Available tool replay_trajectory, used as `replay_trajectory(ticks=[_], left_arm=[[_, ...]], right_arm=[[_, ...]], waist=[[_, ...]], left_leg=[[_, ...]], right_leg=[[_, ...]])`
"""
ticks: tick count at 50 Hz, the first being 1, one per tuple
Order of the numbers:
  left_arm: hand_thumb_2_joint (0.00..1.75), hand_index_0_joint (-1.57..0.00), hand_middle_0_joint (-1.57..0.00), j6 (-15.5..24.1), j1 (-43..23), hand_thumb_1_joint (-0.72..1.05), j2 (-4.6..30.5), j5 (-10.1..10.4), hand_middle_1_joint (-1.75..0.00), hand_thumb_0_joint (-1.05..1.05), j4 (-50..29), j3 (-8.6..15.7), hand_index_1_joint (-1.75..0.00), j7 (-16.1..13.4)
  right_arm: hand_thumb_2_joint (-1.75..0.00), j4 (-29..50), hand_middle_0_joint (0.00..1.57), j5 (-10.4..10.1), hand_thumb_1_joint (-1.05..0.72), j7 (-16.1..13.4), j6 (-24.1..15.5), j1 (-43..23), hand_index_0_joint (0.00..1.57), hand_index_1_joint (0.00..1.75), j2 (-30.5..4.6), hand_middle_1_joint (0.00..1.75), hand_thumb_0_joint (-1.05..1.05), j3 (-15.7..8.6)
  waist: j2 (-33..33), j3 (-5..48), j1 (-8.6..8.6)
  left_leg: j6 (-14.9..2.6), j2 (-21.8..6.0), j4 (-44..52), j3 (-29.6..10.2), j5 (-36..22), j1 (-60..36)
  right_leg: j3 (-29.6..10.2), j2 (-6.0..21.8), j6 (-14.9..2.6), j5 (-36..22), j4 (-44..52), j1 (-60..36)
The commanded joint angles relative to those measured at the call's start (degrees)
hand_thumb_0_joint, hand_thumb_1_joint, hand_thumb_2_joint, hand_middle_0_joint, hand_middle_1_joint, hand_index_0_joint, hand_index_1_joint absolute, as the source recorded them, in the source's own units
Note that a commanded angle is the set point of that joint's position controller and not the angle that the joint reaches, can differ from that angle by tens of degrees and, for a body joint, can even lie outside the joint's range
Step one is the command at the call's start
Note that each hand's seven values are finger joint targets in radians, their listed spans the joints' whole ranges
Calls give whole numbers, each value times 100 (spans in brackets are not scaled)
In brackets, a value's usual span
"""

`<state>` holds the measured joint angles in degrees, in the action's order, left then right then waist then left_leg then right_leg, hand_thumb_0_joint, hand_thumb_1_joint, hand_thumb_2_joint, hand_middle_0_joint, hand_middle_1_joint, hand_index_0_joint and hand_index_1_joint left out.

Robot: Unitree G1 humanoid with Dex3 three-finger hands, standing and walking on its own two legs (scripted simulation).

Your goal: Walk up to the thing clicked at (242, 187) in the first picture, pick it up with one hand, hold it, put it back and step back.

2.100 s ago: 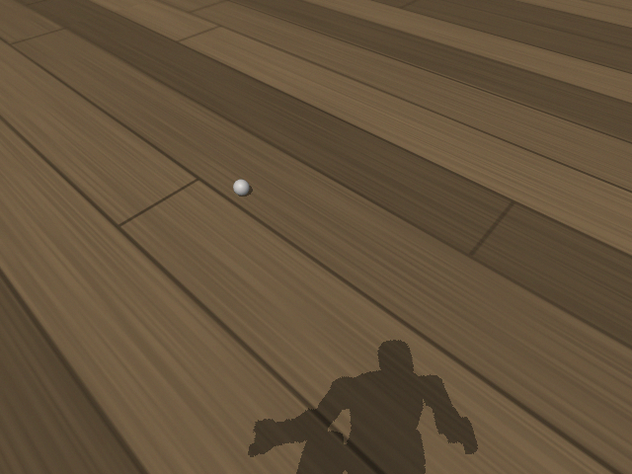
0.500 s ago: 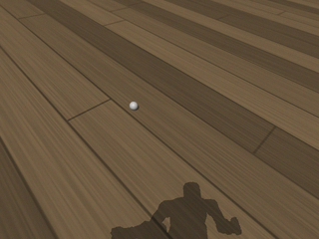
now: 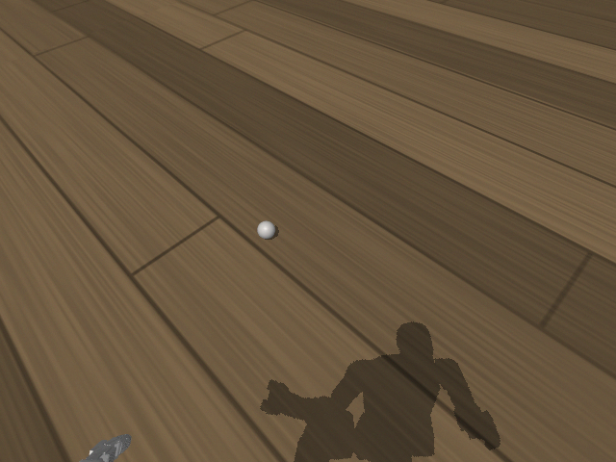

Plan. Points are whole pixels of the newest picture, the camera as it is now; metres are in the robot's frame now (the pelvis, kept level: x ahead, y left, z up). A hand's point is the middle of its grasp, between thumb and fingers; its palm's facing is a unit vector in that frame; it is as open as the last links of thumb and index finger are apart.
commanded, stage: walk up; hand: left
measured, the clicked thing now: (266, 229) +1.10 +0.21 -0.73
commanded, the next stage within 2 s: none
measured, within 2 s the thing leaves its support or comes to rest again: neither
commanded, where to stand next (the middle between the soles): +0.73 -0.02 m, yaw +1 degrees
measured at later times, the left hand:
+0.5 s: hand (132, 392) +0.28 +0.31 -0.15, palm faces -0.05 -0.95 -0.30, open 7.4 cm
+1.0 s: hand (200, 261) +0.50 +0.22 -0.10, palm faces -0.02 -0.92 -0.40, open 7.3 cm
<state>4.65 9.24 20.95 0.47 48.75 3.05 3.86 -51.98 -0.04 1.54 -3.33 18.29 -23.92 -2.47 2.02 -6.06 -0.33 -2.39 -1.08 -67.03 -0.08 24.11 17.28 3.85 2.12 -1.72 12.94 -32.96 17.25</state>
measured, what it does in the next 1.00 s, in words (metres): walks ahead: left foot, then right foot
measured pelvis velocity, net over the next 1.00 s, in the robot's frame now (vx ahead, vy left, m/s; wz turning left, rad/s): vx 0.42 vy -0.04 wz -0.02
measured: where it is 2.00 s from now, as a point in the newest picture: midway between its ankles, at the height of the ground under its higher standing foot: (330, 325)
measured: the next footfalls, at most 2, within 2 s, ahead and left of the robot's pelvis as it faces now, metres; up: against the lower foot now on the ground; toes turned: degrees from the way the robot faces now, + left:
left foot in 0.28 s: +0.30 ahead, +0.15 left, +0.00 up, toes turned +6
right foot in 0.78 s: +0.49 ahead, -0.14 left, +0.00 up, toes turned -5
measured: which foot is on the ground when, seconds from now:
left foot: up 0.00-0.26, down 0.28-0.80, up 0.82-1.00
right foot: down 0.00-0.32, up 0.34-0.76, down 0.78-1.00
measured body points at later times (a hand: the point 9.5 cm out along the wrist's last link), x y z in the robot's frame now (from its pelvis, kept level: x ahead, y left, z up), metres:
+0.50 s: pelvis +0.23 +0.04 +0.01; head +0.24 +0.08 +0.46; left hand +0.28 +0.36 -0.13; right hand +0.30 -0.28 -0.07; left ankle +0.26 +0.14 -0.73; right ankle +0.24 -0.13 -0.66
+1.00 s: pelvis +0.42 -0.04 +0.01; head +0.44 -0.08 +0.46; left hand +0.50 +0.27 -0.08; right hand +0.48 -0.36 -0.12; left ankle +0.42 +0.12 -0.65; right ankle +0.45 -0.14 -0.73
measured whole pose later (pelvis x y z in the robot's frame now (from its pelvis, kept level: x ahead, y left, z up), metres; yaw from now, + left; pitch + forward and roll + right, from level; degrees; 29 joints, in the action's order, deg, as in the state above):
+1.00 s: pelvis +0.42 -0.04 +0.01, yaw -1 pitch -3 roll +2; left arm 4.9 16.2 20.9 0.4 48.1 2.4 2.8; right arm -49.2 -0.2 1.9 -2.9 17.0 -24.8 -2.4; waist 3.2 -5.3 0.9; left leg -1.5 -2.0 -60.7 -2.1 18.9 25.3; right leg 3.7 1.4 -2.6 12.8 -28.2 12.6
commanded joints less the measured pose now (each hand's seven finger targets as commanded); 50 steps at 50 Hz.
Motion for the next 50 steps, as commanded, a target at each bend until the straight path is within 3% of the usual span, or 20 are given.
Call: replay_trajectory(ticks=[1, 5, 9, 13, 14, 15, 16, 17, 18, 20, 22, 28, 32, 38, 39, 40, 41, 42, 46, 50], left_arm=[[90, -20, -20, 101, 540, 90, 1555, -1, -30, 0, -187, 428, -30, -196], [90, -20, -20, 179, 492, 90, 1662, -77, -30, 0, -419, 431, -30, -161], [90, -20, -20, 172, 633, 90, 1749, -116, -30, 0, -502, 425, -30, -111], [90, -20, -20, 90, 651, 90, 1703, -106, -30, 0, -538, 357, -30, -106], [90, -20, -20, 62, 764, 90, 1461, -86, -30, 0, -562, 280, -30, -132], [90, -20, -20, 36, 1146, 90, 1010, -30, -30, 0, -568, 146, -30, -144], [90, -20, -20, -21, 1410, 90, 1079, 0, -30, 0, -537, 154, -30, -168], [90, -20, -20, -83, 1306, 90, 1690, -49, -30, 0, -380, 285, -30, -264], [90, -20, -20, -57, 1067, 90, 1785, -76, -30, 0, -367, 254, -30, -260], [90, -20, -20, -57, 1187, 90, 1598, -17, -30, 0, -154, 274, -30, -205], [90, -20, -20, -119, 1448, 90, 1485, 11, -30, 0, -58, 278, -30, -134], [90, -20, -20, -204, 784, 90, 1371, -102, -30, 0, -239, 296, -30, 43], [90, -20, -20, -148, 244, 90, 1266, -138, -30, 0, -385, 300, -30, 124], [90, -20, -20, 17, 962, 90, 1419, -156, -30, 0, -22, 420, -30, 24], [90, -20, -20, 76, 1482, 90, 1646, -172, -30, 0, 100, 535, -30, -45], [90, -20, -20, 115, 1827, 90, 2117, -192, -30, 0, 76, 688, -30, -123], [90, -20, -20, 113, 1766, 90, 2350, -109, -30, 0, 13, 679, -30, -149], [90, -20, -20, 86, 1518, 90, 2359, -49, -30, 0, -80, 667, -30, -164], [90, -20, -20, 89, 979, 90, 1645, 24, -30, 0, -228, 433, -30, -257], [90, -20, -20, 152, 979, 90, 1578, -46, -30, 0, -418, 390, -30, -257]], right_arm=[[-90, 385, 20, -18, -90, 45, -95, 472, 20, 30, -1034, 30, 0, -338], [-90, 574, 20, 62, -90, 187, -67, -15, 20, 30, -952, 30, 0, -386], [-90, 764, 20, 98, -90, 251, -166, -533, 20, 30, -868, 30, 0, -411], [-90, 496, 20, 140, -90, 196, -251, 158, 20, 30, -1083, 30, 0, -553], [-90, 333, 20, 216, -90, 124, -282, 861, 20, 30, -1343, 30, 0, -643], [-90, 310, 20, 303, -90, 45, -309, 1266, 20, 30, -1782, 30, 0, -773], [-90, 554, 20, 228, -90, 1, -320, 1015, 20, 30, -2017, 30, 0, -783], [-90, 626, 20, 33, -90, 12, -303, 701, 20, 30, -2087, 30, 0, -812], [-90, 651, 20, -7, -90, -11, -279, 500, 20, 30, -1843, 30, 0, -756], [-90, 746, 20, -40, -90, -54, -315, 133, 20, 30, -1440, 30, 0, -528], [-90, 737, 20, -54, -90, -22, -362, 13, 20, 30, -1372, 30, 0, -489], [-90, 840, 20, 3, -90, -7, -390, 100, 20, 30, -1483, 30, 0, -530], [-90, 801, 20, 4, -90, 11, -345, 192, 20, 30, -1540, 30, 0, -538], [-90, 916, 20, 24, -90, -27, -233, 37, 20, 30, -1330, 30, 0, -436], [-90, 898, 20, 35, -90, -21, -224, 320, 20, 30, -1051, 30, 0, -331], [-90, 983, 20, 9, -90, -15, -228, 708, 20, 30, -583, 30, 0, -161], [-90, 893, 20, -34, -90, -48, -167, 624, 20, 30, -967, 30, 0, -240], [-90, 781, 20, 21, -90, -114, -119, 398, 20, 30, -1314, 30, 0, -314], [-90, 476, 20, -96, -90, -40, -61, 517, 20, 30, -1040, 30, 0, -273], [-90, 526, 20, 6, -90, 70, 43, 339, 20, 30, -928, 30, 0, -323]], waist=[[-928, 321, 87], [-862, 133, 112], [-942, 244, 275], [-270, 741, -188], [438, 1142, -563], [1615, 1407, -645], [1456, 1324, -469], [949, 1115, -432], [521, 790, -390], [310, 357, -100], [625, 299, 62], [682, -3, -111], [609, -25, -209], [-97, 647, 322], [-859, 1091, 525], [-2182, 1367, 557], [-1919, 1094, 607], [-1598, 884, 590], [-1117, 428, 117], [-1067, 298, 103]], left_leg=[[4, -306, 262, -362, -693, 1046], [288, -459, 1771, -59, -922, 1233], [266, -453, 3045, 212, -1607, 540], [45, -58, 3588, 529, -1729, -1239], [-153, -166, 3855, 268, -1215, -2023], [-464, -1209, 4314, -1336, -86, -2670], [-863, -2323, 5194, -3732, 763, -2780], [-1271, -2586, 5261, -3990, 1082, -2361], [-1182, -2363, 5251, -3386, 354, -1940], [-535, -1643, 5170, -1599, -1330, -1070], [-609, -1419, 5201, -907, -1711, -653], [-956, -1422, 5687, -562, -684, -678], [-911, -1366, 5466, -363, -705, -823], [-593, -1108, 3523, 82, -1998, -368], [-442, -725, 2146, 395, -1999, -34], [-141, -177, 797, 548, -285, 941], [33, 301, 223, 276, 587, 1924], [24, -26, -143, -120, 612, 1963], [56, -243, 437, -454, -412, 1337], [206, -148, 1015, -312, -965, 1280]], right_leg=[[-1287, 1122, -1031, -1086, 1638, -650], [-893, 1161, -1224, -566, 1875, -518], [-664, 1181, -1055, -821, 1561, -419], [-426, 882, -744, -739, 252, 95], [-179, 550, -594, -968, -1177, 354], [68, -2, -316, 281, -2611, 1361], [-373, -604, -161, 1717, -3299, 2268], [-861, -143, -244, 1762, -3733, 2236], [-1009, -4, -209, 1388, -3774, 2205], [-1229, 153, -114, 729, -3188, 1600], [-845, 225, -19, 548, -2848, 1196], [-511, 447, 233, -91, -1692, 1547], [-368, 491, 133, -451, -623, 1285], [-51, 39, -67, -382, 326, -928], [-206, 78, -167, 58, 644, -1850], [-2162, 1359, -460, 750, 1106, -2489], [-3928, 2147, -946, 953, 1843, -2608], [-4069, 2306, -1283, 776, 1760, -2222], [-1546, 1235, -708, -1680, 1462, -1179], [-937, 1087, -901, -1678, 1706, -827]])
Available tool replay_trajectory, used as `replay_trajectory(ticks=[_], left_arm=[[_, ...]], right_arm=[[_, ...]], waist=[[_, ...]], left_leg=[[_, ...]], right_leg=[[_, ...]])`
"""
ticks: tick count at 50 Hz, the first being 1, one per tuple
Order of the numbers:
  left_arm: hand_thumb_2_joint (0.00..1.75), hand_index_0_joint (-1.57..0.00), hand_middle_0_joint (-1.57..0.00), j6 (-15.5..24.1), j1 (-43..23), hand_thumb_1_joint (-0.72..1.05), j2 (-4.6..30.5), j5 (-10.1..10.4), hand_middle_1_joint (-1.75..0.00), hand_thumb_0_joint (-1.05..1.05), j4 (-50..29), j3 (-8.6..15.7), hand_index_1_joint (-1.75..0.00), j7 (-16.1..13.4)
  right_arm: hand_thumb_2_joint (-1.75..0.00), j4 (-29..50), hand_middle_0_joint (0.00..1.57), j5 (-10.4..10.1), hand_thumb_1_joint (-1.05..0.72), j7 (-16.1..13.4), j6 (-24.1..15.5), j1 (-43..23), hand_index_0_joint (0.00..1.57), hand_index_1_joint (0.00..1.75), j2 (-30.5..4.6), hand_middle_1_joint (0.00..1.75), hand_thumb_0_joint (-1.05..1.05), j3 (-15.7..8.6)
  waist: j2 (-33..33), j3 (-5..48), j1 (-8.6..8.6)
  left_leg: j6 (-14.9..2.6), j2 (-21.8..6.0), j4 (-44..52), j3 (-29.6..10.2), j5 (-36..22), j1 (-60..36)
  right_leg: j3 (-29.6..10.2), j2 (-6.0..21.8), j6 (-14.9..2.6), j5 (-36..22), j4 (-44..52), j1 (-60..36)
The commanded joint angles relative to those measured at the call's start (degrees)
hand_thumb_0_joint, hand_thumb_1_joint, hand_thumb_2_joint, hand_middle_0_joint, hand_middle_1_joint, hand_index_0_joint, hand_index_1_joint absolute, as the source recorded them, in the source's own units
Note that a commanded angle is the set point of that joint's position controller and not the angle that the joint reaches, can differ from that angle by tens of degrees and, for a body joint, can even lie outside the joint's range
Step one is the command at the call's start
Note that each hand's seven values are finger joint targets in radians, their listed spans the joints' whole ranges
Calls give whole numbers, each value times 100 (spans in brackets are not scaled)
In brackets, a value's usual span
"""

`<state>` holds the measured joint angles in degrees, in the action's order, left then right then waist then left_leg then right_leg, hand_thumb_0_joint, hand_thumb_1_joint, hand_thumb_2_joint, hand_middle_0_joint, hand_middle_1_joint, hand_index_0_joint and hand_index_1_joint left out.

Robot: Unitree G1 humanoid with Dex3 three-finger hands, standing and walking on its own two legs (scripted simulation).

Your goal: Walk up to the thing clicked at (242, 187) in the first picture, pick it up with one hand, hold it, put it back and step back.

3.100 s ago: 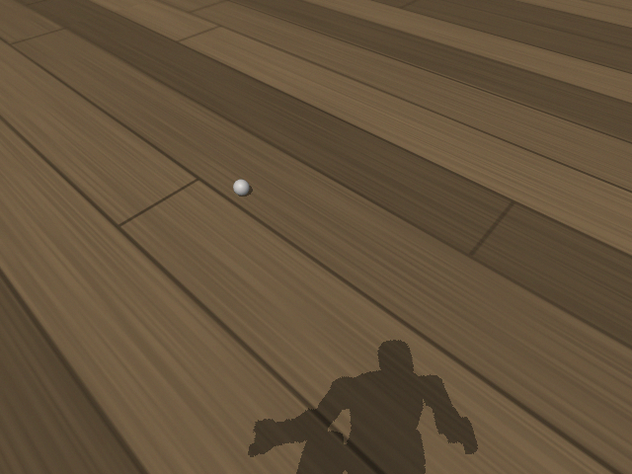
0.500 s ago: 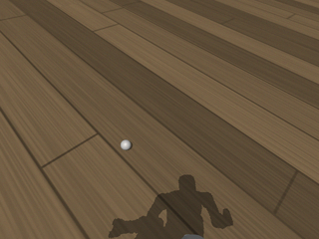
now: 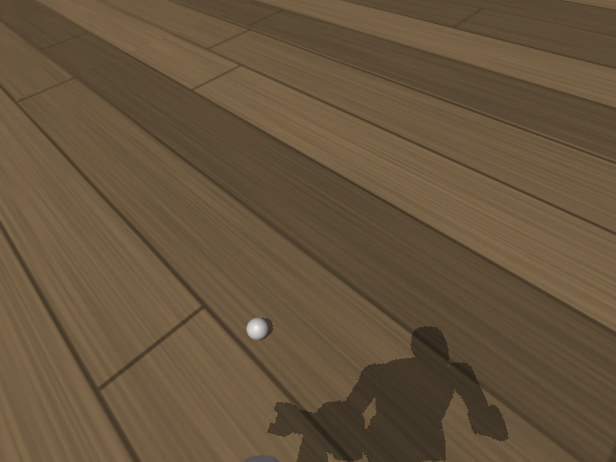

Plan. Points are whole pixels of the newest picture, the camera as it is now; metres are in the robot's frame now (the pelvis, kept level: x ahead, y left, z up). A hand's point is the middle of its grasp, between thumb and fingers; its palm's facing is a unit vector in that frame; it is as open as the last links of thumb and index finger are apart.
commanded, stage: walk up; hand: left
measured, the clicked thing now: (257, 328) +0.68 +0.27 -0.74
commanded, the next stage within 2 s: none
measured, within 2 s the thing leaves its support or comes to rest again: neither
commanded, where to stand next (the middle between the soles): +0.31 +0.03 m, yaw +2 degrees
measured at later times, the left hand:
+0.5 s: hand (136, 448) +0.19 +0.30 -0.16, palm faces +0.01 -0.95 -0.32, open 7.4 cm
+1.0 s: hand (165, 384) +0.29 +0.28 -0.16, palm faces +0.03 -0.92 -0.40, open 7.4 cm
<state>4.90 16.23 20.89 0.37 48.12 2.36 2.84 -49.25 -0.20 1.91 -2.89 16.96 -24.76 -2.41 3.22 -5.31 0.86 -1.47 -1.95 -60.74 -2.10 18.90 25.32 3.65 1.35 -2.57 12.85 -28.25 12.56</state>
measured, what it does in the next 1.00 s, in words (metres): walks ahead: left foot, then right foot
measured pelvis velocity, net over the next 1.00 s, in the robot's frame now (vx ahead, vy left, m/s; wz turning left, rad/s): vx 0.21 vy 0.01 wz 0.06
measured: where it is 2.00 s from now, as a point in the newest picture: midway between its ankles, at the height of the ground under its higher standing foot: outside the picture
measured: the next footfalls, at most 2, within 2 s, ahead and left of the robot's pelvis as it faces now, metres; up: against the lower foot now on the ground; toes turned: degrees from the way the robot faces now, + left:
left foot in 0.28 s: +0.23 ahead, +0.15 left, +0.00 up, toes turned +7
right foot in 0.68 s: +0.34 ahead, -0.12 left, +0.00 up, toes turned +1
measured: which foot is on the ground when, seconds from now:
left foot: up 0.00-0.26, down 0.28-0.70, up 0.72-0.96, down 0.98-1.00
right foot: down 0.00-0.32, up 0.34-0.66, down 0.68-1.00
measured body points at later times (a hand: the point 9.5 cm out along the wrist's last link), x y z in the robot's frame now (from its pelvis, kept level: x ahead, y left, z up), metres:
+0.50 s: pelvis +0.16 +0.03 +0.00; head +0.18 +0.06 +0.44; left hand +0.19 +0.35 -0.13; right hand +0.25 -0.28 -0.09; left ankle +0.19 +0.14 -0.74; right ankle +0.19 -0.13 -0.68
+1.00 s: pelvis +0.21 +0.01 -0.02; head +0.24 +0.00 +0.43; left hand +0.29 +0.33 -0.13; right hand +0.30 -0.30 -0.16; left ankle +0.21 +0.15 -0.74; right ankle +0.30 -0.12 -0.74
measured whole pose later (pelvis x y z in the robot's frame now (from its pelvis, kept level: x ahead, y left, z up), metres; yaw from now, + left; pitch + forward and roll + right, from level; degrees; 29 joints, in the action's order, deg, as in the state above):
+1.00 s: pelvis +0.21 +0.01 -0.02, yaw +4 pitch -2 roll +1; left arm 1.8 9.4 21.1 -1.0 52.5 0.9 0.3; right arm -55.8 0.7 0.8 0.7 11.9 -22.3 -1.6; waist 1.3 -5.8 0.8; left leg -0.1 -0.9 -38.2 0.2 20.0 16.4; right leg 2.0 4.0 0.4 12.6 -38.0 23.2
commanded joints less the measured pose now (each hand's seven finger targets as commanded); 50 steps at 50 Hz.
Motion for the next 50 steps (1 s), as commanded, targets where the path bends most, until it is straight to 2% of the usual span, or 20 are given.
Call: replay_trajectory(ticks=[1, 4, 8, 13, 14, 16, 17, 21, 23, 26, 30, 33, 34, 35, 36, 37, 38, 41, 48, 50], left_arm=[[90, -20, -20, 130, 242, 90, 1599, -47, -30, 0, -395, 472, -30, -159], [90, -20, -20, 119, 223, 90, 1682, -100, -30, 0, -513, 532, -30, -146], [90, -20, -20, 104, 528, 90, 1683, -104, -30, 0, -474, 519, -30, -137], [90, -20, -20, 54, 224, 90, 1680, -74, -30, 0, -608, 446, -30, -159], [90, -20, -20, 25, 475, 90, 1424, -51, -30, 0, -594, 335, -30, -153], [90, -20, -20, -56, 922, 90, 1199, 21, -30, 0, -537, 286, -30, -193], [90, -20, -20, -115, 717, 90, 1611, -59, -30, 0, -427, 365, -30, -253], [90, -20, -20, -140, 749, 90, 1443, -9, -30, 0, -247, 323, -30, -122], [90, -20, -20, -168, 820, 90, 1336, -9, -30, 0, -189, 326, -30, -75], [90, -20, -20, -141, 622, 90, 1290, -49, -30, 0, -154, 311, -30, -84], [90, -20, -20, -87, 468, 90, 1169, -56, -30, 0, -10, 298, -30, -233], [90, -20, -20, 13, 765, 90, 1206, -85, -30, 0, 262, 314, -30, -355], [90, -20, -20, 65, 843, 90, 1383, -111, -30, 0, 278, 355, -30, -392], [90, -20, -20, 115, 716, 90, 1786, -160, -30, 0, 210, 434, -30, -424], [90, -20, -20, 93, 326, 90, 1776, -138, -30, 0, -2, 361, -30, -421], [90, -20, -20, 31, -79, 90, 1934, -98, -30, 0, -22, 378, -30, -440], [90, -20, -20, 8, -163, 90, 1856, -120, -30, 0, -18, 363, -30, -434], [90, -20, -20, -51, -447, 90, 1731, -169, -30, 0, 27, 311, -30, -414], [90, -20, -20, -244, -870, 90, 1553, -121, -30, 0, 122, 264, -30, -377], [90, -20, -20, -286, -865, 90, 1198, -37, -30, 0, 143, 128, -30, -356]], right_arm=[[-90, 273, 20, 36, -90, 50, 15, 392, 20, 30, -862, 30, 0, -355], [-90, 416, 20, 99, -90, 106, 3, 5, 20, 30, -871, 30, 0, -380], [-90, 556, 20, 135, -90, 144, -96, -467, 20, 30, -764, 30, 0, -355], [-90, 362, 20, 156, -90, 108, -220, 309, 20, 30, -895, 30, 0, -438], [-90, 212, 20, 193, -90, 54, -259, 786, 20, 30, -1150, 30, 0, -549], [-90, 442, 20, 150, -90, -51, -274, 1000, 20, 30, -1783, 30, 0, -700], [-90, 426, 20, 20, -90, -45, -245, 856, 20, 30, -1784, 30, 0, -742], [-90, 574, 20, -27, -90, -101, -270, 286, 20, 30, -1202, 30, 0, -460], [-90, 586, 20, 11, -90, -89, -276, 217, 20, 30, -1269, 30, 0, -468], [-90, 700, 20, 61, -90, -71, -208, -18, 20, 30, -1302, 30, 0, -446], [-90, 698, 20, 103, -90, -86, -57, -183, 20, 30, -1166, 30, 0, -352], [-90, 686, 20, -21, -90, -112, 89, -424, 20, 30, -924, 30, 0, -266], [-90, 635, 20, -77, -90, -130, 112, -282, 20, 30, -623, 30, 0, -163], [-90, 624, 20, -104, -90, -128, 162, -8, 20, 30, -283, 30, 0, -50], [-90, 432, 20, -53, -90, -178, 283, 327, 20, 30, -375, 30, 0, -41], [-90, 358, 20, -44, -90, -223, 327, 180, 20, 30, -800, 30, 0, -184], [-90, 268, 20, -15, -90, -241, 335, -12, 20, 30, -907, 30, 0, -216], [-90, -73, 20, -39, -90, -193, 357, 102, 20, 30, -905, 30, 0, -231], [-90, -547, 20, 80, -90, -168, 260, 71, 20, 30, -798, 30, 0, -216], [-90, -581, 20, 198, -90, -214, 177, -51, 20, 30, -1071, 30, 0, -282]], waist=[[-1093, 142, -9], [-1038, -3, 85], [-944, 24, 278], [-385, 538, -323], [340, 920, -483], [1169, 1073, -472], [831, 832, -463], [319, 251, -123], [648, 239, -111], [864, -17, -106], [774, 163, -82], [139, 615, 194], [-586, 807, 294], [-1653, 875, 163], [-1124, 751, -97], [-1220, 597, -49], [-1209, 554, -21], [-1529, 640, -97], [-1304, 858, -142], [-467, 825, -146]], left_leg=[[167, -77, 588, -133, -570, 542], [213, -252, 1390, -92, -652, 612], [124, -296, 2322, 180, -970, 358], [-179, 8, 3213, 492, -1036, -1633], [-360, -22, 3441, 254, -644, -2521], [-1340, -2141, 4400, -3406, 189, -3374], [-1720, -2404, 4378, -3691, 306, -3120], [-960, -1273, 4299, -936, -1372, -1701], [-993, -1084, 4347, -633, -1231, -1396], [-1195, -1088, 4453, -393, -847, -930], [-1110, -1057, 3693, -223, -2398, -563], [-645, -626, 2409, 125, -2058, -526], [-420, -364, 1645, 322, -1173, -486], [-105, 128, 905, 447, 597, 130], [-50, 180, 826, -152, 1344, -70], [-69, 50, 685, -27, 1588, -168], [-70, -68, 678, -139, 1633, -39], [-22, -87, 1016, -72, 1106, -332], [43, 172, 2910, 396, 71, -1333], [-153, -384, 3647, -517, -157, -1478]], right_leg=[[-875, 1182, -792, -1365, 1339, -337], [-972, 1402, -944, -101, 1538, -293], [-841, 1398, -866, -715, 1126, -553], [-449, 1173, -654, -1512, -363, 25], [-65, 699, -452, -1573, -1612, 423], [-66, -362, -3, 1830, -3644, 2446], [-527, 60, -54, 2054, -4044, 2537], [-749, 350, -8, 978, -3283, 1811], [-477, 334, 136, 653, -2858, 1525], [-275, 404, 307, 491, -2028, 1399], [-35, 151, 330, -102, -1274, 579], [35, -103, 204, -1160, -119, -465], [-307, 209, 121, -1597, 283, -741], [-2052, 1425, -160, -2150, 553, -850], [-2947, 1983, -521, -1156, 907, -304], [-3055, 2117, -1051, -657, 945, -4], [-2932, 1980, -1067, -466, 897, 17], [-1954, 1426, -676, 377, 822, 322], [-1298, 1149, -534, 682, 297, 776], [-981, 826, -114, 635, -280, 1142]])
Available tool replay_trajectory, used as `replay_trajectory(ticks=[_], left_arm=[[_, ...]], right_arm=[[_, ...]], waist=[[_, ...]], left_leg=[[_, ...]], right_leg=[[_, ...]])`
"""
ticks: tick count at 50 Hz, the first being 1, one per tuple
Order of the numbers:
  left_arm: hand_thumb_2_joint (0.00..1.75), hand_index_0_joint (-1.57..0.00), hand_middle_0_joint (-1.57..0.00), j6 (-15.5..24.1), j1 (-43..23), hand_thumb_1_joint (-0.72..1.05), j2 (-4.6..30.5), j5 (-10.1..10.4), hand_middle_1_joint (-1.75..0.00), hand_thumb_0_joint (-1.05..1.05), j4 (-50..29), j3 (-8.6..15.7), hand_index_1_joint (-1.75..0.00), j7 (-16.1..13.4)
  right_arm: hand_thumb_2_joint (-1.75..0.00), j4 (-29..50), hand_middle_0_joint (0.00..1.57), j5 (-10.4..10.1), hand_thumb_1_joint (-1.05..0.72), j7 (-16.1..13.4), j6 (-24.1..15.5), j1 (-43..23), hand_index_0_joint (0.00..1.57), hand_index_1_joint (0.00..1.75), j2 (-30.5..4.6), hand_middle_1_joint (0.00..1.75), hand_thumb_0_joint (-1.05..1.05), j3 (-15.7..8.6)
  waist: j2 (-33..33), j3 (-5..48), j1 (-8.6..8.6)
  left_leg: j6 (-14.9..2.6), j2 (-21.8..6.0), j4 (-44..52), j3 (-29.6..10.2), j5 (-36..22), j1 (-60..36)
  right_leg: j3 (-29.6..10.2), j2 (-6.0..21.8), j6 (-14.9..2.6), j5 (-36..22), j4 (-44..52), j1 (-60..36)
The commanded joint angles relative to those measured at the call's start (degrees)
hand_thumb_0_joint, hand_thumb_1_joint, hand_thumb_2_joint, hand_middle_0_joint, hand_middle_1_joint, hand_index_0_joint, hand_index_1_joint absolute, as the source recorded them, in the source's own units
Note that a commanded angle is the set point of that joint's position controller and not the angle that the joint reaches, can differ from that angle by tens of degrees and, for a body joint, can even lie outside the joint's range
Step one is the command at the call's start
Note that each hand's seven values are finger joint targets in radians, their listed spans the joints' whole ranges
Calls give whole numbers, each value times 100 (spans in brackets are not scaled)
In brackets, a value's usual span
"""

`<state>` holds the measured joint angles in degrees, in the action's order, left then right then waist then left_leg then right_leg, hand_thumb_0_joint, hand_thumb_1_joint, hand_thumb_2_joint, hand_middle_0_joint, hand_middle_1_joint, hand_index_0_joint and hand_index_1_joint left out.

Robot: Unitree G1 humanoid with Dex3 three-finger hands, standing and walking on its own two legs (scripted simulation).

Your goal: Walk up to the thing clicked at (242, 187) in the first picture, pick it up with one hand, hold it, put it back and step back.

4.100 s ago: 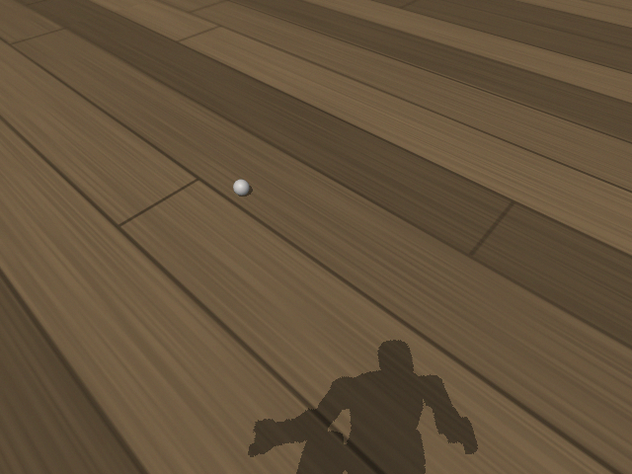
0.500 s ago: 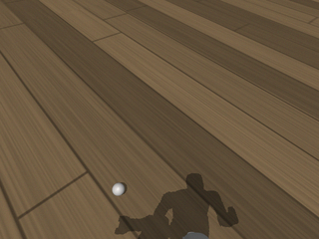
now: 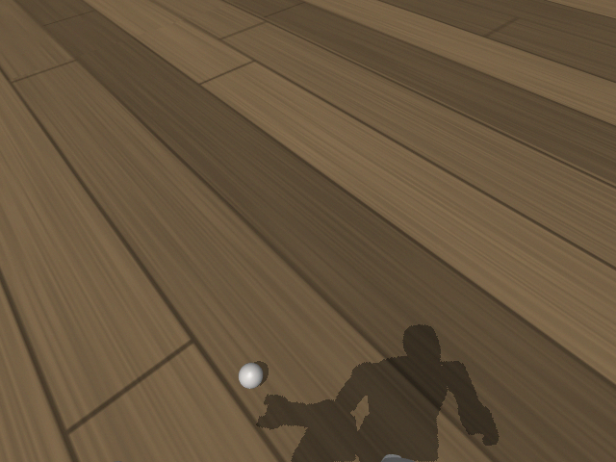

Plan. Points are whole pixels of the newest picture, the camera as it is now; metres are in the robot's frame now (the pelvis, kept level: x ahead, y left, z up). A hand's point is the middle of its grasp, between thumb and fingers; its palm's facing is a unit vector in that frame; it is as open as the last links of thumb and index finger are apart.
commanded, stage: walk up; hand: left
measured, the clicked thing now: (250, 375) +0.48 +0.23 -0.71
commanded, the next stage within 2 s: none
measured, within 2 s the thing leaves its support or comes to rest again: neither
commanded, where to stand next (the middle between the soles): +0.10 +0.01 m, yaw -1 degrees
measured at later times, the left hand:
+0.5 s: hand out of the picture +0.10 +0.27 -0.13, palm faces +0.00 -0.94 -0.34, open 7.4 cm
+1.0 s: hand out of the picture +0.13 +0.25 -0.12, palm faces +0.00 -0.94 -0.34, open 7.4 cm
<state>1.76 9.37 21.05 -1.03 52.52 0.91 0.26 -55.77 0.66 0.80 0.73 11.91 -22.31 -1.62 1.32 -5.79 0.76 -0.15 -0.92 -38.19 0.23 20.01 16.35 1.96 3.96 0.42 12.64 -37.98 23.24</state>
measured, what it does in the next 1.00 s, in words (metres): stands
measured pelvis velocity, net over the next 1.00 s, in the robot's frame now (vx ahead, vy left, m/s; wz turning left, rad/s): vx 0.04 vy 0.00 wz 0.01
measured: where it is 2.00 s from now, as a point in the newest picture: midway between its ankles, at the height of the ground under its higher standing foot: outside the picture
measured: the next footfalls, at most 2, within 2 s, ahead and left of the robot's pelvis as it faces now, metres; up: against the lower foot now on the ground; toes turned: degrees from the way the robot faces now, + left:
left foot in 1.88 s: -0.02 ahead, +0.18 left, +0.00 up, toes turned +0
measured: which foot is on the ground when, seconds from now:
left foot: down 0.00-1.00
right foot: down 0.00-1.00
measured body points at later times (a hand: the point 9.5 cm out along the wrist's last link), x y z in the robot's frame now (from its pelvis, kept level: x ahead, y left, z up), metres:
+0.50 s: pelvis +0.03 +0.01 +0.02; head +0.05 +0.01 +0.47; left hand +0.10 +0.32 -0.11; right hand +0.14 -0.29 -0.11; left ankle +0.01 +0.14 -0.72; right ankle +0.08 -0.13 -0.72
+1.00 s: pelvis +0.04 +0.00 +0.03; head +0.05 -0.01 +0.48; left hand +0.13 +0.30 -0.10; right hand +0.12 -0.31 -0.11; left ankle +0.01 +0.14 -0.72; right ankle +0.08 -0.13 -0.72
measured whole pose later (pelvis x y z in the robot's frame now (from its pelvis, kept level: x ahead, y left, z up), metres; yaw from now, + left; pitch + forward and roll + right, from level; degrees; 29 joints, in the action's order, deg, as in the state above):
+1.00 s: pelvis +0.04 +0.00 +0.03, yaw +1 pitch -3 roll +0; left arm 1.3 3.7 19.0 -0.5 66.3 0.8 0.5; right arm -66.0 0.3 0.5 0.3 4.9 -21.0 -1.2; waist 0.8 -3.7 -0.1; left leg 1.7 -1.5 -18.2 -0.4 12.7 3.0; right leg 2.5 2.6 1.1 6.9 -19.5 10.0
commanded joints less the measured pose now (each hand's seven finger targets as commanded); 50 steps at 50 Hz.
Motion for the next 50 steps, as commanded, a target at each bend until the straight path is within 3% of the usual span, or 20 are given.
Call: replay_trajectory(ticks=[1, 2, 3, 4, 5, 6, 7, 11, 17, 21, 26, 50], left_arm=[[90, -20, -20, 6, -150, 90, 980, 151, -30, 0, -215, 215, -30, -86], [90, -20, -20, -12, -230, 90, 1229, 126, -30, 0, 5, 301, -30, -98], [90, -20, -20, 12, -80, 90, 1247, 81, -30, 0, 113, 295, -30, -88], [90, -20, -20, 57, -114, 90, 1258, 67, -30, 0, 148, 277, -30, -77], [90, -20, -20, 88, -157, 90, 1253, 78, -30, 0, 216, 272, -30, -63], [90, -20, -20, 97, -228, 90, 1289, 104, -30, 0, 272, 268, -30, -65], [90, -20, -20, 88, -323, 90, 1262, 135, -30, 0, 316, 242, -30, -70], [90, -20, -20, 39, -485, 90, 1180, 146, -30, 0, 523, 133, -30, -41], [90, -20, -20, 50, -561, 90, 1206, 150, -30, 0, 818, 97, -30, -36], [90, -20, -20, 64, -652, 90, 1178, 147, -30, 0, 934, 74, -30, -45], [90, -20, -20, 86, -699, 90, 1146, 129, -30, 0, 1008, 78, -30, -64], [90, -20, -20, 70, -883, 90, 1110, 41, -30, 0, 1030, 213, -30, -80]], right_arm=[[-90, 206, 20, 82, -90, -97, -222, -153, 20, 30, -1472, 30, 0, -343], [-90, 206, 20, 11, -90, -66, -204, -524, 20, 30, -1540, 30, 0, -321], [-90, 198, 20, 1, -90, -53, -196, -739, 20, 30, -1363, 30, 0, -242], [-90, 158, 20, -1, -90, -46, -209, -695, 20, 30, -1163, 30, 0, -155], [-90, 89, 20, -1, -90, -46, -235, -563, 20, 30, -1073, 30, 0, -127], [-90, 13, 20, -2, -90, -56, -258, -468, 20, 30, -1078, 30, 0, -130], [-90, -67, 20, -11, -90, -60, -270, -411, 20, 30, -1126, 30, 0, -143], [-90, -171, 20, 6, -90, -60, -247, -676, 20, 30, -1197, 30, 0, -139], [-90, -295, 20, -64, -90, -89, -244, -753, 20, 30, -1150, 30, 0, -140], [-90, -386, 20, -75, -90, -95, -203, -797, 20, 30, -1102, 30, 0, -151], [-90, -476, 20, -93, -90, -97, -184, -894, 20, 30, -1063, 30, 0, -162], [-90, -678, 20, -41, -90, -72, -146, -931, 20, 30, -982, 30, 0, -125]], waist=[[327, 646, 72], [458, 352, 130], [335, 274, 267], [84, 293, 273], [117, 440, 178], [172, 499, 92], [328, 549, 34], [602, 326, 83], [232, 711, 26], [22, 748, -29], [-181, 1003, -39], [-158, 840, -37]], left_leg=[[-555, -1072, 1867, -1731, 486, -9], [-758, -1279, 2028, -1720, 1236, 898], [-714, -1154, 1846, -1435, 1102, 1085], [-514, -825, 1590, -939, 492, 940], [-354, -564, 1399, -683, -80, 636], [-280, -493, 1325, -632, -447, 443], [-256, -535, 1442, -704, -454, 320], [-320, -735, 1983, -881, -105, 337], [-237, -663, 1878, -604, -1165, -357], [-187, -595, 1950, -529, -1207, -568], [-165, -599, 1954, -441, -1839, -989], [-94, -554, 2276, -382, -1430, -950]], right_leg=[[-416, 70, -174, 1124, 527, 25], [-166, -176, -166, 1281, 194, -745], [-294, -66, -183, 971, 386, -1115], [-463, 101, -214, 607, 929, -1170], [-666, 236, -286, 65, 1001, -1184], [-734, 298, -334, -365, 1020, -1148], [-657, 276, -327, -440, 1035, -1146], [-351, 80, -168, -25, 1160, -1208], [-388, 277, -147, -1049, 1458, -1544], [-479, 360, -113, -1168, 1649, -1583], [-468, 450, -88, -1641, 1745, -1707], [-521, 465, -65, -1197, 2092, -1897]])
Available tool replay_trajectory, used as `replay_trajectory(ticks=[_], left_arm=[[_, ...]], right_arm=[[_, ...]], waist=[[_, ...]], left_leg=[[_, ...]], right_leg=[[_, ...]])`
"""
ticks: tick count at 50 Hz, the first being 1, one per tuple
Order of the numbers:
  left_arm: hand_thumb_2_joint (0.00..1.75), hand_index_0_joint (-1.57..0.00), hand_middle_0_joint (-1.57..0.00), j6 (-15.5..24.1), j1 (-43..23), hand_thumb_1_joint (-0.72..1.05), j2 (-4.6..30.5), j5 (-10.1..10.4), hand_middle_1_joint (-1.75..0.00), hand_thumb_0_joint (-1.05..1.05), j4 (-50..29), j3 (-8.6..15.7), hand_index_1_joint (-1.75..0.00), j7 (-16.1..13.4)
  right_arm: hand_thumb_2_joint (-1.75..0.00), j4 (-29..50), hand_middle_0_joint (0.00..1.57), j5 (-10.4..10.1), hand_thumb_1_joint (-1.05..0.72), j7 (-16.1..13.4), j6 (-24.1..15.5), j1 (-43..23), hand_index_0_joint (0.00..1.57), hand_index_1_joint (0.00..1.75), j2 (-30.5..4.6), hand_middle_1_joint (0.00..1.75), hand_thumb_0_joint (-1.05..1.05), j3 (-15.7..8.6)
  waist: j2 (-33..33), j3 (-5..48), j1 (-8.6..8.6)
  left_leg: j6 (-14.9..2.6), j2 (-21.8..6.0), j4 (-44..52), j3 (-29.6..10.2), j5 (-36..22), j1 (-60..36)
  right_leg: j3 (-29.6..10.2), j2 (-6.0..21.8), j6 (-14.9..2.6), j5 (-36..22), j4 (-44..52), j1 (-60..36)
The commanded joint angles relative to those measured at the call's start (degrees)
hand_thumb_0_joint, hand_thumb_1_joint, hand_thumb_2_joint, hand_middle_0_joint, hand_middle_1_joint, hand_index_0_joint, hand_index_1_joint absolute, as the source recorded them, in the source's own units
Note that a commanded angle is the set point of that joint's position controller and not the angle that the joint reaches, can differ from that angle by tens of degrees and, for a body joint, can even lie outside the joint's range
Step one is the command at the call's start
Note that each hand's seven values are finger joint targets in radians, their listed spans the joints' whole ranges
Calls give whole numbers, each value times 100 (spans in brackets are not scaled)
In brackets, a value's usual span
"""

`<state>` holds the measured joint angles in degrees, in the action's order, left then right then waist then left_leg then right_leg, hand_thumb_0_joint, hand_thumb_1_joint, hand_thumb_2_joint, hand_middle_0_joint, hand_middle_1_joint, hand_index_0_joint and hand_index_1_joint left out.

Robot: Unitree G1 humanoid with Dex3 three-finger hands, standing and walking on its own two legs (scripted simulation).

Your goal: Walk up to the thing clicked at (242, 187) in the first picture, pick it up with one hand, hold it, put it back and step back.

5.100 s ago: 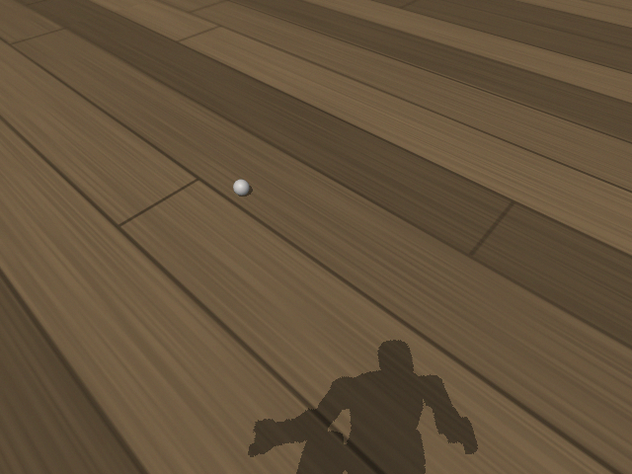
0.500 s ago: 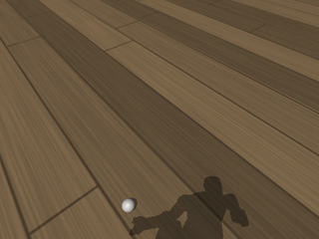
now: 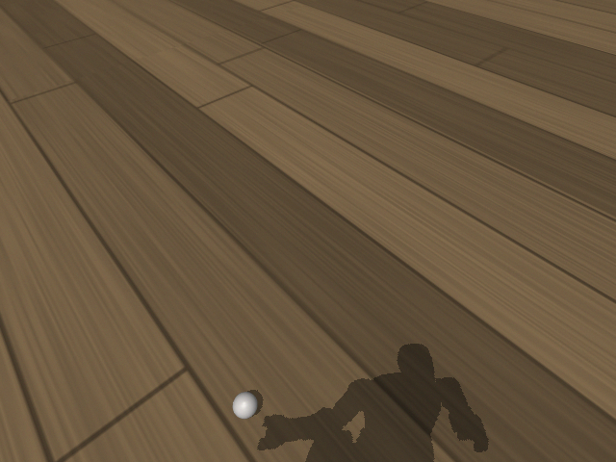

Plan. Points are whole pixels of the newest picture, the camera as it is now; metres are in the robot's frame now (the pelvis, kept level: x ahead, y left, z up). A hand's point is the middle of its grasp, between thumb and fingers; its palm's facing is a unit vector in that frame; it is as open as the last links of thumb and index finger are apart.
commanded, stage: walk up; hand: left
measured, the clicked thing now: (245, 405) +0.44 +0.22 -0.74
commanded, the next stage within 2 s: none
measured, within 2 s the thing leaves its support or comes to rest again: neither
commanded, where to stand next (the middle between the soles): +0.06 +0.01 m, yaw -2 degrees
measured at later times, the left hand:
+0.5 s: hand out of the picture +0.09 +0.25 -0.15, palm faces -0.01 -0.94 -0.34, open 7.4 cm
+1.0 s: hand out of the picture +0.05 +0.34 -0.19, palm faces -0.01 -0.94 -0.35, open 7.4 cm
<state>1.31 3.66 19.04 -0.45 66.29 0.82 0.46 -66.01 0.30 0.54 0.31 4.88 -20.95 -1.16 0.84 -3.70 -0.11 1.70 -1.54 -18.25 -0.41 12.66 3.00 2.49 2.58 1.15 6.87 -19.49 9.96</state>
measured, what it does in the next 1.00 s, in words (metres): walks backwards: left foot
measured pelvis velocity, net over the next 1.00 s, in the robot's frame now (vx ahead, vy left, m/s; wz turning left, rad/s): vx -0.08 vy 0.07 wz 0.03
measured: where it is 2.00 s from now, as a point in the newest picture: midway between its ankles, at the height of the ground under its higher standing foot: outside the picture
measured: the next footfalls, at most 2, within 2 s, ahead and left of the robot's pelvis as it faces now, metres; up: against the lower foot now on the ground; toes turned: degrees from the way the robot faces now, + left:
left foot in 0.88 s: -0.06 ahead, +0.18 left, +0.00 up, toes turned +0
right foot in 1.44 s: +0.04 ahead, -0.13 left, +0.00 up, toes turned -6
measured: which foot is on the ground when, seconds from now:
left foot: down 0.00-0.68, up 0.70-0.86, down 0.88-1.00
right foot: down 0.00-0.90, up 0.92-1.00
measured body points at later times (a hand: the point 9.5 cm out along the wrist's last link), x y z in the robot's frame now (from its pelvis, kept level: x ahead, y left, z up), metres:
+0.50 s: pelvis +0.00 +0.00 +0.00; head +0.01 +0.00 +0.45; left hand +0.09 +0.30 -0.13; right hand +0.05 -0.30 -0.14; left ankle -0.03 +0.14 -0.75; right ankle +0.04 -0.13 -0.75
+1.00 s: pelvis -0.08 +0.07 -0.02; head -0.02 +0.11 +0.42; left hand +0.05 +0.39 -0.17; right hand -0.03 -0.25 -0.13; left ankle -0.10 +0.18 -0.75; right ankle -0.01 -0.10 -0.70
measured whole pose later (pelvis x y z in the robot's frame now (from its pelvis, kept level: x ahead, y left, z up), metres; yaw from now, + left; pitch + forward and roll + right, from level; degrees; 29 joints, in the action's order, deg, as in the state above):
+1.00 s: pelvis -0.08 +0.07 -0.02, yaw +2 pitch -2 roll -1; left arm -4.9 0.8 24.7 -1.4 54.8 3.7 -0.8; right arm -57.5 2.7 0.1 0.9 10.8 -19.4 -3.6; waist -5.0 -10.4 -1.5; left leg -1.2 1.0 -37.5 -1.8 21.6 13.8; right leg -9.8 -2.3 -0.3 26.0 -54.5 28.9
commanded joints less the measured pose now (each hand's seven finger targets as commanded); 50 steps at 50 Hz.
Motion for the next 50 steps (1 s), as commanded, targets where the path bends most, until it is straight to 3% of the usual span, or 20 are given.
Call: replay_trajectory(ticks=[1, 7, 28, 29, 30, 32, 33, 34, 35, 36, 39, 40, 42, 43, 44, 45, 46, 47, 48, 50], left_arm=[[90, -20, -20, 106, -294, 90, 1308, -20, -30, 0, -338, 228, -30, -104], [90, -20, -20, 80, -367, 90, 1315, -29, -30, 0, -359, 251, -30, -84], [90, -20, -20, 69, -279, 90, 1268, -19, -30, 0, -393, 230, -30, -74], [90, -20, -20, 5, -291, 90, 1691, 80, -30, 0, -522, 406, -30, -148], [90, -20, -20, -19, -132, 90, 1706, 97, -30, 0, -600, 435, -30, -191], [90, -20, -20, -42, 32, 90, 1778, 109, -30, 0, -697, 482, -30, -227], [90, -20, -20, -62, 68, 90, 1887, 74, -30, 0, -765, 528, -30, -253], [90, -20, -20, -86, -48, 90, 1866, 26, -30, 0, -897, 543, -30, -282], [90, -20, -20, -95, -151, 90, 1935, -72, -30, 0, -1067, 569, -30, -293], [90, -20, -20, -106, -241, 90, 1955, -135, -30, 0, -1192, 595, -30, -299], [90, -20, -20, -175, -675, 90, 1819, -214, -30, 0, -1523, 572, -30, -307], [90, -20, -20, -193, -637, 90, 1783, -243, -30, 0, -1564, 549, -30, -294], [90, -20, -20, -278, -780, 90, 1750, -232, -30, 0, -1672, 508, -30, -258], [90, -20, -20, -368, -690, 90, 1581, -178, -30, 0, -1693, 446, -30, -217], [90, -20, -20, -447, -493, 90, 1203, -79, -30, 0, -1709, 372, -30, -183], [90, -20, -20, -495, -400, 90, 1065, -97, -30, 0, -1756, 341, -30, -181], [90, -20, -20, -560, -93, 90, 1302, -107, -30, 0, -1618, 430, -30, -206], [90, -20, -20, -550, -315, 90, 1406, -92, -30, 0, -1559, 437, -30, -221], [90, -20, -20, -556, -454, 90, 1596, -123, -30, 0, -1536, 495, -30, -193], [90, -20, -20, -577, 147, 90, 1721, -115, -30, 0, -1496, 584, -30, -77]], right_arm=[[-90, 343, 20, -1, -90, -46, -103, -243, 20, 30, -1134, 30, 0, -174], [-90, 315, 20, 8, -90, -49, -106, -76, 20, 30, -1120, 30, 0, -168], [-90, 425, 20, 8, -90, -66, -125, 53, 20, 30, -1121, 30, 0, -170], [-90, 512, 20, -5, -90, -59, 31, -113, 20, 30, -1484, 30, 0, -330], [-90, 606, 20, -52, -90, -73, 73, 10, 20, 30, -1384, 30, 0, -342], [-90, 710, 20, -87, -90, -77, 123, 69, 20, 30, -1283, 30, 0, -371], [-90, 800, 20, -76, -90, -77, 172, 63, 20, 30, -1271, 30, 0, -418], [-90, 849, 20, -60, -90, -50, 241, 158, 20, 30, -1139, 30, 0, -434], [-90, 969, 20, -6, -90, -7, 340, 288, 20, 30, -1159, 30, 0, -451], [-90, 1051, 20, 16, -90, 31, 409, 418, 20, 30, -1155, 30, 0, -476], [-90, 1190, 20, -7, -90, 82, 433, 740, 20, 30, -1112, 30, 0, -566], [-90, 1210, 20, 8, -90, 84, 416, 742, 20, 30, -1127, 30, 0, -576], [-90, 1102, 20, 62, -90, 63, 313, 1065, 20, 30, -1128, 30, 0, -611], [-90, 1002, 20, 98, -90, 24, 202, 1144, 20, 30, -1139, 30, 0, -646], [-90, 1020, 20, 233, -90, -31, 97, 1055, 20, 30, -1478, 30, 0, -729], [-90, 1173, 20, 336, -90, -108, 2, 846, 20, 30, -2066, 30, 0, -838], [-90, 1347, 20, 317, -90, -162, -70, 600, 20, 30, -2210, 30, 0, -811], [-90, 1432, 20, 241, -90, -188, -114, 303, 20, 30, -2308, 30, 0, -778], [-90, 1464, 20, 232, -90, -232, -176, -6, 20, 30, -2146, 30, 0, -751], [-90, 1470, 20, 218, -90, -340, -260, 174, 20, 30, -1935, 30, 0, -765]], waist=[[-97, 583, 55], [-123, 428, 31], [-151, 490, 40], [-56, -208, 102], [-193, 144, 73], [-398, 490, 136], [-690, 738, 162], [-1100, 814, 171], [-1106, 801, 138], [-1067, 819, 77], [-1286, 966, -183], [-1317, 1057, -130], [-1330, 1091, -302], [-889, 1059, -330], [491, 830, -253], [1152, 567, -151], [509, 641, -15], [928, 456, -129], [624, 193, -29], [520, 332, 251]], left_leg=[[-279, -492, 296, -318, -655, 423], [-291, -445, 329, -342, -248, 579], [-319, -496, 301, -358, -569, 505], [-272, -398, -318, -368, -1714, 850], [-263, -384, -622, -248, -2056, 749], [-212, -105, -1324, -60, -1712, 685], [-213, 90, -1982, -18, -1066, 827], [-205, 394, -2799, 8, 1244, 1198], [-232, 310, -3609, -257, 1932, 1220], [-263, 203, -3894, -439, 1966, 1217], [-318, 57, -3649, -494, 1772, 1173], [-291, 81, -3309, -349, 1720, 1137], [-275, 35, -1677, -165, 960, 881], [-260, 64, -645, -176, 328, 504], [-267, -512, 335, -1389, 255, 398], [-430, -1357, 280, -2592, -583, 402], [-914, -1839, 60, -2702, -796, 789], [-1237, -2095, 281, -3106, -534, 1577], [-1219, -1868, 179, -2649, -590, 1531], [-800, -1276, -460, -1490, -1882, 87]], right_leg=[[-553, 573, -133, -563, 249, -530], [-647, 556, -164, 14, 311, -413], [-580, 520, -139, -465, 172, -475], [-654, 666, -213, -1963, -271, 34], [-646, 771, -347, -2548, -411, -175], [-906, 1093, -681, -2993, -384, -192], [-1244, 1431, -978, -3084, -282, -295], [-1661, 1864, -1351, -3090, -98, -330], [-1830, 2117, -1575, -2537, -9, 62], [-1767, 2140, -1622, -2128, -32, 321], [-1079, 1679, -1321, -1818, -467, 583], [-1024, 1566, -1244, -1562, -587, 535], [-921, 1298, -970, -684, -1031, 542], [-712, 912, -793, 162, -1687, 754], [-390, -9, -462, 1581, -2848, 1447], [-917, -688, -270, 2752, -3600, 2370], [-1525, -447, -235, 2559, -3821, 2046], [-1685, -394, -208, 2568, -4020, 1635], [-1859, -374, -192, 2142, -4286, 1730], [-1783, -540, -178, 1497, -4617, 2535]])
